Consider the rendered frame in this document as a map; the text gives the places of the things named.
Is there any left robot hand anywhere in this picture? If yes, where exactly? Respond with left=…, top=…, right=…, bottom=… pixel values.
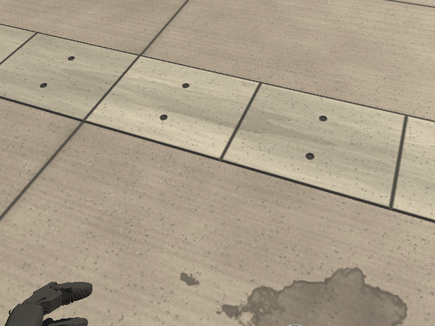
left=5, top=282, right=92, bottom=326

